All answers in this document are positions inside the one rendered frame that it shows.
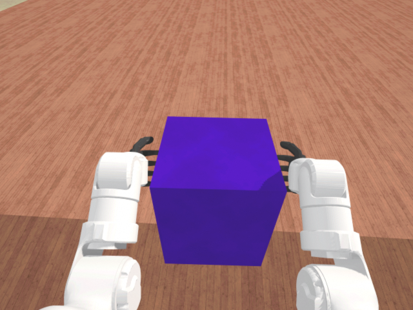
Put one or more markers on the right robot upper arm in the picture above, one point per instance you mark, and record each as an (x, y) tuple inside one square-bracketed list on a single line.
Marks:
[(334, 287)]

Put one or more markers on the left robot upper arm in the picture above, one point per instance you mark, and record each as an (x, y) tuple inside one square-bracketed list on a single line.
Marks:
[(103, 283)]

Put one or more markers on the carton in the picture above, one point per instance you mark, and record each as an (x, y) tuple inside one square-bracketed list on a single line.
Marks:
[(217, 190)]

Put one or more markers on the left robot hand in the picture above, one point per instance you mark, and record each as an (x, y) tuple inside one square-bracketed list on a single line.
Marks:
[(137, 148)]

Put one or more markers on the right robot hand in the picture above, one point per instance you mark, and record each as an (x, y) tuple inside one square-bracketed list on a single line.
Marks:
[(297, 154)]

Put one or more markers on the robot right forearm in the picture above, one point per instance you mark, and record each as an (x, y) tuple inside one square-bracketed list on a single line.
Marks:
[(327, 221)]

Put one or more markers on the robot left forearm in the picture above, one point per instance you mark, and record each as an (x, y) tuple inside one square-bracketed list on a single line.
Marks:
[(113, 209)]

